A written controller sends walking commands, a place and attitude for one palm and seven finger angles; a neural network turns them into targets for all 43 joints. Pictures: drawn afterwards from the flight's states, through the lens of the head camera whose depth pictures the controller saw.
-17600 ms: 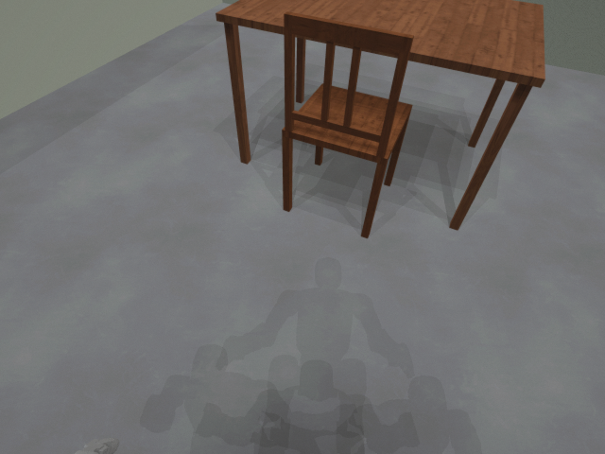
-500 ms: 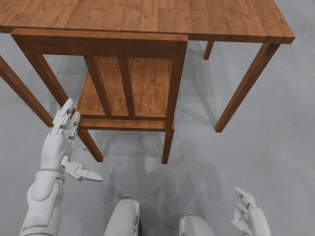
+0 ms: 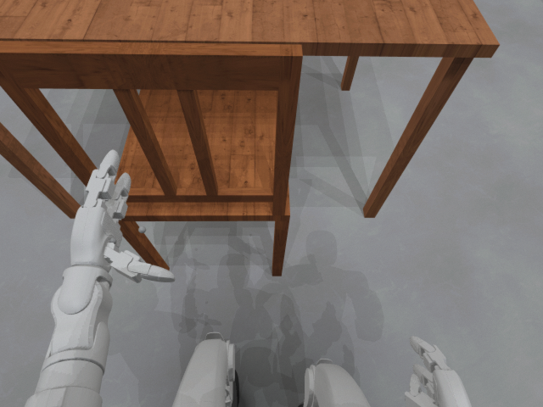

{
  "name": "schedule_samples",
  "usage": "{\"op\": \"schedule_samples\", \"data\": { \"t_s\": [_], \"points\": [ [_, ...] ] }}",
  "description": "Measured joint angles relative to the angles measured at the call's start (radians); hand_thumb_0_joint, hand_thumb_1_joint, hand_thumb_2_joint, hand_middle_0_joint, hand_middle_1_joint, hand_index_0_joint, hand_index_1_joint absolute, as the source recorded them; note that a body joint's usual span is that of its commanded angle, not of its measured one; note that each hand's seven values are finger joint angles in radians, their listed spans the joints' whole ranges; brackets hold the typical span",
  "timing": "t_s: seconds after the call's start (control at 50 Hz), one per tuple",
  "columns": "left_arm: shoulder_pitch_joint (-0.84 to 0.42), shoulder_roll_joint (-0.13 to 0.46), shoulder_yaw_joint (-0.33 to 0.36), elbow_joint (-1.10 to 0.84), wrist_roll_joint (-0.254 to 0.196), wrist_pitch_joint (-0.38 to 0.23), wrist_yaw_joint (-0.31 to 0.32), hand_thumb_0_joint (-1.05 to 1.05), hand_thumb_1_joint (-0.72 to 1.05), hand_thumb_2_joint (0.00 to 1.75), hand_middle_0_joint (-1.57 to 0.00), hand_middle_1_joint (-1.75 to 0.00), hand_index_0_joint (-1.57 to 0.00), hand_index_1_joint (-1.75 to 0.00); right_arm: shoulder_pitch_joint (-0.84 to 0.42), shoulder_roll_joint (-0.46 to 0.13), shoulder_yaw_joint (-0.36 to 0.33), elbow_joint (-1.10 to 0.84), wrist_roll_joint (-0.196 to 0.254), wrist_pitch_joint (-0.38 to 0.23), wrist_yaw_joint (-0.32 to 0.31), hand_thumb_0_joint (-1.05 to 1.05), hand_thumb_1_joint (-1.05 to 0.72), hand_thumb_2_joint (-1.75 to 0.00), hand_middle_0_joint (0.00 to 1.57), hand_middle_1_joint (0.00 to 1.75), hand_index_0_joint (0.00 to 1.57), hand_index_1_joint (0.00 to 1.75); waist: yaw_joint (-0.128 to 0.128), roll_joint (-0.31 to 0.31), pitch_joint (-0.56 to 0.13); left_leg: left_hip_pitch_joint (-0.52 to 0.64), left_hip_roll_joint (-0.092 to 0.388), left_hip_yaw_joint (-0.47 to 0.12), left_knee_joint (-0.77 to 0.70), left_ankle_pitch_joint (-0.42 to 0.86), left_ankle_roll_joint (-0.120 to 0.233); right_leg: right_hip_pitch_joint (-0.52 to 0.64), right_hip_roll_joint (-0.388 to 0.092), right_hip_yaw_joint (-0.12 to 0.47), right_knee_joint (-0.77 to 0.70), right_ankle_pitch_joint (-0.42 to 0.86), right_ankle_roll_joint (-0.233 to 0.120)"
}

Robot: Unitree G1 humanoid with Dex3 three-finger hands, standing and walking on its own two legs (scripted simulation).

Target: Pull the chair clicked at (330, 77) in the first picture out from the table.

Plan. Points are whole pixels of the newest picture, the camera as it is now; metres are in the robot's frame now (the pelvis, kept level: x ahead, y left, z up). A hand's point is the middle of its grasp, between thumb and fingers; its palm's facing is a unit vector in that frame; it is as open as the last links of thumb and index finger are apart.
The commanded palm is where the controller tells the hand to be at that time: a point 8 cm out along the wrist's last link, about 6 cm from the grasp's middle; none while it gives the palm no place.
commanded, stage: aim the fingers beside a spindle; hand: left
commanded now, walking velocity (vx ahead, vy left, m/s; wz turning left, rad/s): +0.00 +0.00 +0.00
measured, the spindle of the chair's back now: (151, 148) +0.51 +0.23 +0.01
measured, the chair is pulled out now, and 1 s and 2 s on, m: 0.00 0.00 0.00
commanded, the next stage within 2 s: push the fingers through the gap in 0.80 s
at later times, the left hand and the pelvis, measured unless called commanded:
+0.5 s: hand (143, 219) +0.37 +0.21 +0.02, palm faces +0.07 -1.00 -0.05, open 16.9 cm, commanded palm +0.34 +0.26 +0.02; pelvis +0.00 +0.00 -0.01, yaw -1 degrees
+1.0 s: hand (146, 218) +0.37 +0.21 +0.02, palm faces +0.07 -1.00 -0.05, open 16.9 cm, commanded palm +0.36 +0.25 +0.02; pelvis +0.00 +0.01 -0.01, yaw -1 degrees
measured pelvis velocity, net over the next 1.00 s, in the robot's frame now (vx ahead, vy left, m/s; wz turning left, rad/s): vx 0.00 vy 0.01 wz -0.01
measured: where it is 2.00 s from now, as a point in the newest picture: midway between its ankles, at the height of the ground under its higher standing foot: outside the picture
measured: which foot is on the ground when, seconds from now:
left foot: down 0.00-1.00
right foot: down 0.00-1.00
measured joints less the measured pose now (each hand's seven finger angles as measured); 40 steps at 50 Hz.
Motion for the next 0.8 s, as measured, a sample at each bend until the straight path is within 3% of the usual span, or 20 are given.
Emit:
{"op": "schedule_samples", "data": {
  "t_s": [0.36, 0.52, 0.66, 0.8],
  "points": [
    [-0.114, 0.026, 0.064, 0.123, 0.003, -0.018, -0.016, -0.01, -0.49, 0.30, -0.06, -0.08, -0.06, -0.08, 0.019, -0.002, -0.007, 0.008, 0.002, 0.032, 0.010, 0.01, -0.90, -0.90, 0.20, 0.30, 0.21, 0.30, -0.019, 0.006, -0.005, -0.066, 0.009, 0.008, 0.041, -0.011, 0.003, -0.073, 0.006, 0.012, 0.047, -0.009, 0.001],
    [-0.091, 0.020, 0.047, 0.109, -0.005, -0.025, -0.015, -0.01, -0.50, 0.30, -0.06, -0.08, -0.06, -0.08, 0.028, -0.001, -0.005, 0.012, 0.007, 0.038, 0.009, 0.01, -0.90, -0.90, 0.20, 0.30, 0.21, 0.30, -0.012, 0.006, -0.009, -0.060, 0.005, 0.010, 0.031, -0.007, 0.007, -0.066, 0.003, 0.014, 0.034, -0.004, 0.006],
    [-0.106, 0.003, 0.021, 0.115, 0.013, -0.034, 0.004, -0.01, -0.50, 0.30, -0.06, -0.08, -0.06, -0.08, 0.013, -0.001, -0.004, 0.010, 0.003, 0.036, 0.008, 0.01, -0.90, -0.90, 0.20, 0.30, 0.21, 0.30, -0.011, 0.005, -0.009, -0.064, 0.001, 0.007, 0.031, -0.005, 0.010, -0.066, 0.000, 0.010, 0.032, -0.002, 0.008],
    [-0.119, 0.010, 0.034, 0.126, 0.021, -0.032, 0.016, -0.01, -0.50, 0.30, -0.06, -0.08, -0.06, -0.08, 0.001, 0.003, -0.001, -0.005, 0.000, 0.046, 0.012, 0.01, -0.90, -0.90, 0.20, 0.30, 0.21, 0.30, -0.016, 0.003, -0.010, -0.066, 0.003, 0.007, 0.035, -0.008, 0.010, -0.069, 0.002, 0.012, 0.034, -0.003, 0.008]
  ]
}}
